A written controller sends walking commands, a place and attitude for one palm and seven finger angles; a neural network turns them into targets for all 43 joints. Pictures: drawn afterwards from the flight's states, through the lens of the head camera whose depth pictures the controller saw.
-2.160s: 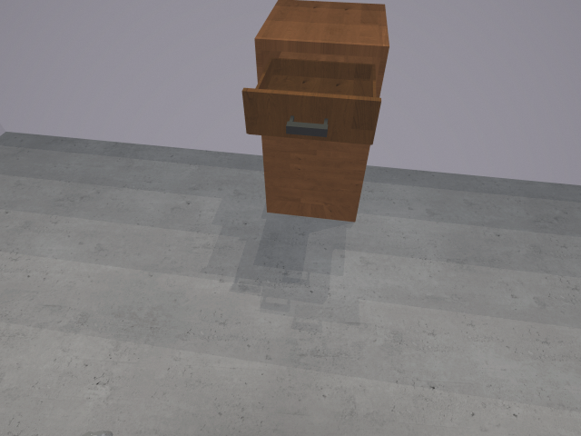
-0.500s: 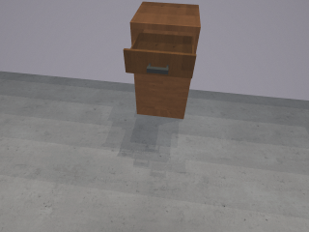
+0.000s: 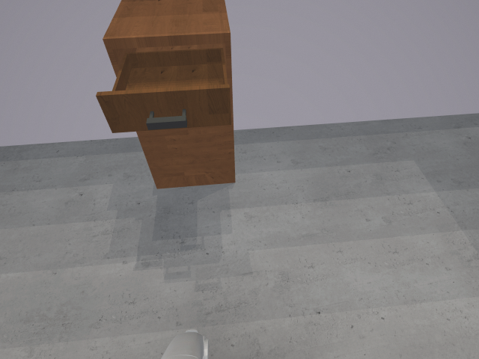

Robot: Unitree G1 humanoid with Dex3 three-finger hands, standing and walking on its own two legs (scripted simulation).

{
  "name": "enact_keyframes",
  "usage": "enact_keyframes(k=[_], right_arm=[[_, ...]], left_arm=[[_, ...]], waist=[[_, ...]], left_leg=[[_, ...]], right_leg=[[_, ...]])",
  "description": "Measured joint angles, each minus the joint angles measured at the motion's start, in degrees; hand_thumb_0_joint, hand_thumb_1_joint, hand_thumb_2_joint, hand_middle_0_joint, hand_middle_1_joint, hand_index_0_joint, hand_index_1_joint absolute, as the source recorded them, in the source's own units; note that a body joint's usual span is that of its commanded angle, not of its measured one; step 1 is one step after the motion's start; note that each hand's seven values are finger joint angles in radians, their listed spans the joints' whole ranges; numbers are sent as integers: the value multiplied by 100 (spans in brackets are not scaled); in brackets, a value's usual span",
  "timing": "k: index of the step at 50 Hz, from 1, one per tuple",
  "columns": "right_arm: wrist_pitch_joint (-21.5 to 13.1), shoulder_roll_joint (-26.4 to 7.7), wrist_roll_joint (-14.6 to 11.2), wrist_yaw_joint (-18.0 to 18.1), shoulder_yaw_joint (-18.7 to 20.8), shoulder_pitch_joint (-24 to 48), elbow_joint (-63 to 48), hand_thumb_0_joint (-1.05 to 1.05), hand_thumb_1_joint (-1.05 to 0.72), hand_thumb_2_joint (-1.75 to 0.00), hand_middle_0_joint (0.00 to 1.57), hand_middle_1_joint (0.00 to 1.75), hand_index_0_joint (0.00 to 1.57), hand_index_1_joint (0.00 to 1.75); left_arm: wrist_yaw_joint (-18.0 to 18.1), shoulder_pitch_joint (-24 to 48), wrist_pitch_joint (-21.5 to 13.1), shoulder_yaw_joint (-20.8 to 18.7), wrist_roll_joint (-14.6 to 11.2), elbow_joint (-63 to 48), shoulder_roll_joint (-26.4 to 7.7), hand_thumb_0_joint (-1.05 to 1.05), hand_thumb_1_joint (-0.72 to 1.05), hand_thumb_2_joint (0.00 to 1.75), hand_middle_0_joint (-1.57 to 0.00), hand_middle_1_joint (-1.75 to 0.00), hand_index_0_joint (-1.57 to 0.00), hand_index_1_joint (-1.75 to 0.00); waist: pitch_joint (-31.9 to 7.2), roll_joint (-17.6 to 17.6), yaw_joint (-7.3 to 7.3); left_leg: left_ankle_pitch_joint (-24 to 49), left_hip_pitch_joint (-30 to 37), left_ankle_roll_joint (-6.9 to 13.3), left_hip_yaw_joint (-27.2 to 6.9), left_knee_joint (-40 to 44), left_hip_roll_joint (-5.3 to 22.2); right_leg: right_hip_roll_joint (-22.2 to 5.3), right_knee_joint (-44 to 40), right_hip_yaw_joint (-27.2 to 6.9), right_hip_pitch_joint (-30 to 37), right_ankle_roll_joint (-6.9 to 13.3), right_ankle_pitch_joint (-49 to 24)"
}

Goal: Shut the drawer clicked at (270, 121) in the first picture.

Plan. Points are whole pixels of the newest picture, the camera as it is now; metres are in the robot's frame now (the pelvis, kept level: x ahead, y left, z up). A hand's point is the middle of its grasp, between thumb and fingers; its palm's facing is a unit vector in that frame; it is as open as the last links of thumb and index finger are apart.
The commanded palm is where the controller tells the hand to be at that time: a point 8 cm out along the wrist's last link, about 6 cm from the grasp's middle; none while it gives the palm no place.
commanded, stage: walk to a spot facing it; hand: left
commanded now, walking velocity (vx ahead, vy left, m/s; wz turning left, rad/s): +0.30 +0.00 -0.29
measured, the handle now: (167, 118) +0.76 +0.28 -0.07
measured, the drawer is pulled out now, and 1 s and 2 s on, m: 0.28 0.28 0.28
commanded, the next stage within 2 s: turn to face it in 0.18 s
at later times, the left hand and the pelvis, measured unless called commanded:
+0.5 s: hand (147, 291) +0.28 +0.23 -0.17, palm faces -0.10 -0.97 -0.21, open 7.3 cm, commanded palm none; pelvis +0.17 +0.06 -0.01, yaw -8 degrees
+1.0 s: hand (122, 310) +0.24 +0.28 -0.19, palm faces +0.12 -0.97 -0.22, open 7.3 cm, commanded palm none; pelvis +0.21 +0.08 -0.01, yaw +2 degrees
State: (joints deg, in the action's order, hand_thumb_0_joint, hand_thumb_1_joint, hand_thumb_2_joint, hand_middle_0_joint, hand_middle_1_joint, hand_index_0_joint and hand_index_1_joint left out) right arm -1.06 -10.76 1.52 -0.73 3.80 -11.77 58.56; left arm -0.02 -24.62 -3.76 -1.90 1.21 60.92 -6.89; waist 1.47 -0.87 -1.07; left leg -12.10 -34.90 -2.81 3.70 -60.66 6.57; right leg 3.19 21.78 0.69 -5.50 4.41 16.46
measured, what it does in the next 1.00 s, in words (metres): walks ahead: left foot, then right foot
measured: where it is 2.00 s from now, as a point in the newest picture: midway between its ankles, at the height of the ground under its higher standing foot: (229, 325)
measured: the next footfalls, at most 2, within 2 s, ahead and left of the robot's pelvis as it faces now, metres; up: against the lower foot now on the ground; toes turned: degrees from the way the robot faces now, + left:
left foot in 0.24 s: +0.26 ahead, +0.14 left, +0.00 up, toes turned -1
right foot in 0.58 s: +0.24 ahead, -0.08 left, +0.00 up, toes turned -10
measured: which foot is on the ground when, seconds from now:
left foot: up 0.00-0.22, down 0.24-0.60, up 0.62-0.84, down 0.86-1.00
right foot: down 0.00-0.22, up 0.24-0.56, down 0.58-0.86, up 0.88-1.00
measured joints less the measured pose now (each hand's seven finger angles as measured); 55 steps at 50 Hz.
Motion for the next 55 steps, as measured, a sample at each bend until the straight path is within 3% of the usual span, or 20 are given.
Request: enact_keyframes(k=[5, 10, 11, 13, 15, 17, 19, 22, 26, 29, 33, 37, 40, 42, 43, 46, 49, 55], right_arm=[[-26, 106, -31, -47, -18, 417, -232, 0, -91, -90, 19, 30, 19, 30], [-158, 217, -44, -23, -116, 701, -435, 0, -91, -90, 19, 30, 19, 30], [-232, 199, -18, -1, -159, 703, -510, 0, -91, -90, 19, 30, 19, 30], [-338, 256, -7, 69, -195, 728, -602, 0, -91, -90, 20, 30, 20, 30], [-353, 336, -24, 116, -242, 635, -610, 0, -91, -90, 20, 30, 20, 30], [-339, 365, -25, 171, -248, 449, -525, 0, -91, -90, 20, 30, 20, 30], [-311, 364, -24, 212, -251, 222, -351, 0, -91, -90, 20, 30, 20, 30], [-261, 215, -50, 274, -143, -80, -130, -1, -94, -90, 20, 30, 20, 30], [-101, 84, -35, 241, -128, -485, 154, -1, -94, -90, 20, 30, 20, 30], [43, 101, -63, 206, -133, -773, 334, -1, -93, -90, 19, 30, 19, 30], [293, 137, -64, 147, -121, -864, 458, 0, -92, -90, 19, 30, 19, 30], [328, 227, -81, 125, -94, -769, 345, 0, -91, -90, 19, 30, 19, 30], [303, 266, -86, 116, -94, -610, 208, 0, -91, -90, 19, 30, 19, 30], [255, 247, -78, 111, -101, -504, 99, 0, -91, -90, 19, 30, 19, 30], [223, 233, -66, 109, -97, -450, 54, 0, -91, -90, 19, 30, 19, 30], [165, 251, -15, 154, -107, -215, -40, 0, -91, -90, 19, 30, 19, 30], [113, 224, -15, 216, -126, -51, -111, 0, -91, -90, 20, 30, 20, 30], [124, 97, -36, 229, -129, 156, -158, 0, -91, -90, 20, 30, 20, 30]], left_arm=[[52, -93, -22, -1, 11, 67, 5, 0, 91, 90, -20, -30, -20, -30], [79, -187, 38, -78, 10, 69, -124, 0, 91, 90, -20, -30, -20, -30], [70, -273, 57, -108, -14, 59, -120, 0, 91, 90, -20, -30, -20, -30], [31, -210, 166, -168, -59, 85, -212, 0, 91, 90, -20, -30, -20, -30], [8, 48, 279, -235, -43, 58, -378, 0, 91, 90, -20, -30, -20, -30], [-27, 347, 339, -286, -7, -41, -491, 0, 91, 90, -20, -30, -20, -30], [-26, 636, 354, -293, 8, -198, -556, 0, 91, 90, -20, -30, -20, -30], [18, 981, 322, -240, 1, -404, -535, 0, 92, 90, -20, -30, -19, -30], [69, 1404, 313, -123, -1, -510, -431, 0, 92, 90, -19, -30, -19, -30], [95, 1585, 290, -57, -3, -543, -328, 0, 91, 90, -19, -30, -19, -30], [101, 1582, 289, 33, -10, -535, -116, 0, 91, 90, -20, -30, -20, -30], [169, 1542, 312, -46, -16, -582, -97, -2, 93, 90, -20, -30, -20, -30], [178, 1490, 360, -96, 7, -584, -203, -2, 93, 90, -20, -30, -20, -30], [178, 1403, 410, -133, -19, -563, -281, -1, 92, 90, -20, -30, -20, -30], [173, 1347, 449, -154, -36, -549, -328, -1, 92, 90, -20, -30, -20, -30], [196, 1216, 627, -226, -50, -400, -497, -1, 92, 90, -20, -30, -20, -30], [169, 1165, 704, -259, -43, -236, -580, 0, 92, 90, -20, -30, -20, -30], [152, 1112, 696, -201, -57, -213, -543, 0, 91, 90, -20, -30, -20, -30]], waist=[[62, 27, -129], [150, 172, -278], [112, 109, -303], [136, 180, -258], [206, 369, -240], [207, 414, -178], [170, 402, -111], [88, 339, 25], [32, 260, 239], [-25, 251, 295], [-60, 61, 353], [39, 82, 333], [124, 153, 263], [162, 168, 218], [163, 187, 199], [190, 361, 117], [198, 368, 94], [199, 213, 42]], left_leg=[[284, -111, 55, 6, 966, -26], [273, 670, 275, 166, 2404, -333], [392, 967, 385, 141, 2713, -300], [237, 1027, 564, 214, 2428, -243], [-77, 1170, 530, 420, 2279, -265], [-97, 1400, 488, 516, 2512, -299], [7, 1608, 504, 543, 2843, -359], [110, 1853, 570, 538, 3246, -472], [37, 1973, 559, 362, 3297, -626], [-197, 1911, 495, 210, 2985, -730], [-1171, 1613, 318, -13, 1957, -657], [-1454, 1318, 179, -13, 1029, -549], [-1266, 1479, 132, 73, 1582, -487], [-653, 1763, 137, 128, 2376, -453], [-343, 1821, 261, 130, 2562, -466], [-544, 1817, 581, 228, 2444, -592], [-413, 1969, 625, 200, 2806, -670], [-6, 2177, 667, 20, 3416, -772]], right_leg=[[1, -337, -238, 510, -99, 138], [-106, 112, -501, 785, -256, 740], [-36, 677, -553, 597, -247, 965], [-47, 2711, -443, -206, -181, 1316], [-163, 4315, -303, -1002, -168, 1166], [-331, 4936, -55, -1622, -210, 801], [-489, 4731, 108, -2001, -263, 590], [-665, 3524, 220, -2087, -364, 447], [-684, 2013, 226, -1655, -469, 131], [-649, 1067, 240, -1131, -476, -207], [-622, 968, 507, -917, -402, -68], [-706, 706, 734, -671, -433, -126], [-819, 786, 857, -626, -527, -40], [-884, 1040, 928, -674, -617, 120], [-933, 1252, 946, -748, -667, 242], [-892, 2458, 524, -1205, -682, 1196], [-755, 3412, 270, -1591, -675, 1147], [-636, 3044, 171, -1590, -740, 925]])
